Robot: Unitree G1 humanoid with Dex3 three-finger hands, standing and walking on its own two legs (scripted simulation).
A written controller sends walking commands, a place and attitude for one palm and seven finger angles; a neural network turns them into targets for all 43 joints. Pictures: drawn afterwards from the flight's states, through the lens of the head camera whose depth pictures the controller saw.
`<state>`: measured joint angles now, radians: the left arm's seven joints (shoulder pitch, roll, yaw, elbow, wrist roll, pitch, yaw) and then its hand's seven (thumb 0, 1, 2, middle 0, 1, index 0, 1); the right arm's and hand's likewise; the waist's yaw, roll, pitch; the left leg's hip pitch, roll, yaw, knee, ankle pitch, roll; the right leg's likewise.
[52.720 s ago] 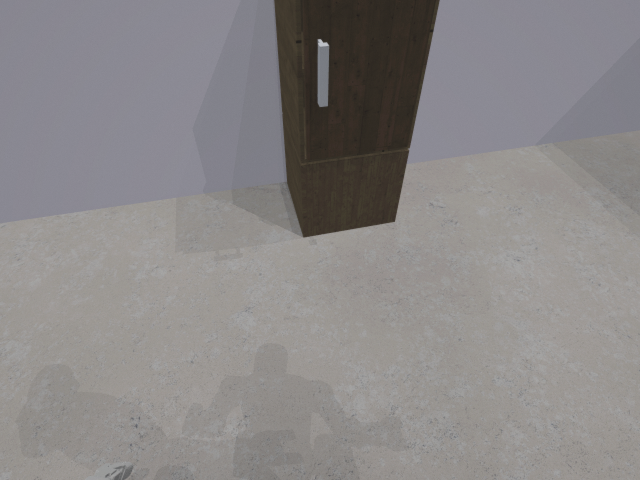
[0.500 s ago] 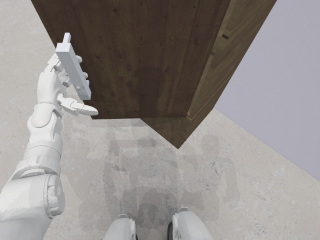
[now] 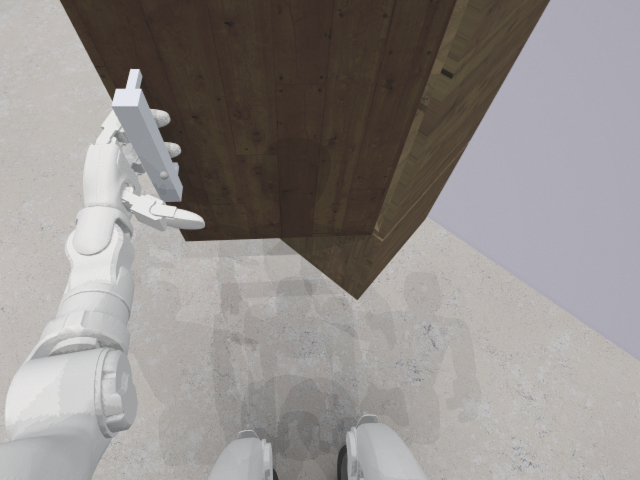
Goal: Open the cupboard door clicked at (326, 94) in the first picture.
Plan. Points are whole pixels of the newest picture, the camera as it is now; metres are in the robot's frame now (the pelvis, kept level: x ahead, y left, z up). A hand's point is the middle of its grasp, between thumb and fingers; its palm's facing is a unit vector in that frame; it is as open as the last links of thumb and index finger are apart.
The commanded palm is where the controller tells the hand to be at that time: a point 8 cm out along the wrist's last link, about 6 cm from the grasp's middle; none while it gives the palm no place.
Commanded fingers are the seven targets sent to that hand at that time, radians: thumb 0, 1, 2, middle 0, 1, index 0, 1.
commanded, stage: close the thumb around the handle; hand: left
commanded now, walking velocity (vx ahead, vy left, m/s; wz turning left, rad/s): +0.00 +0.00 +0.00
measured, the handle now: (155, 141) +0.54 +0.19 +0.06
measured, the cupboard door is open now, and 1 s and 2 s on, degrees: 44 45 89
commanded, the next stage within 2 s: pull the door open along its arc in 0.72 s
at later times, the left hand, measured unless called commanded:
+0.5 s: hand (168, 171) +0.49 +0.17 +0.05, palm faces +0.01 -1.00 -0.02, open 8.0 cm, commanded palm +0.46 +0.22 +0.06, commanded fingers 0.00 0.90 0.90 -0.40 -1.35 -0.40 -1.35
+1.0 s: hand (169, 173) +0.48 +0.17 +0.06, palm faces +0.02 -1.00 -0.01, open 6.1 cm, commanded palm +0.44 +0.21 +0.06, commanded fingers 0.00 0.90 0.90 -0.40 -1.35 -0.40 -1.35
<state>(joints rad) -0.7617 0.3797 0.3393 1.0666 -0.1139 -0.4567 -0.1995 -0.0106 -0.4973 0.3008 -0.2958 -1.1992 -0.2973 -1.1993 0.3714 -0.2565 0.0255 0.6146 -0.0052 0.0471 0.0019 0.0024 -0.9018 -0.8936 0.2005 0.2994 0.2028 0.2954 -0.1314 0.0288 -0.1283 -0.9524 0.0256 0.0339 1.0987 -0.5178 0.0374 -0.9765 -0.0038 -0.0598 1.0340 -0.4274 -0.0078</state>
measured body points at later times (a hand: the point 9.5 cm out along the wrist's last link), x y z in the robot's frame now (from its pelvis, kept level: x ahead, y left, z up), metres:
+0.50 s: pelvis +0.00 -0.01 +0.00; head +0.13 +0.01 +0.43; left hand +0.48 +0.22 +0.06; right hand +0.04 -0.27 -0.12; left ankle +0.00 +0.09 -0.66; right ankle +0.03 -0.12 -0.66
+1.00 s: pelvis +0.01 +0.00 +0.00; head +0.13 +0.01 +0.44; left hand +0.47 +0.22 +0.06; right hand +0.04 -0.26 -0.11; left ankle +0.00 +0.09 -0.66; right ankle +0.03 -0.12 -0.66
